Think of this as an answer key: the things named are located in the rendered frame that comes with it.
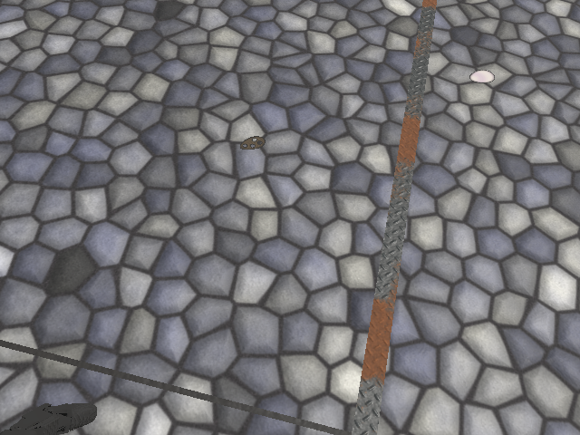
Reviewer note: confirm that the robot left hand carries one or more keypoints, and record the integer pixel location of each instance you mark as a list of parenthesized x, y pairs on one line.
[(53, 420)]

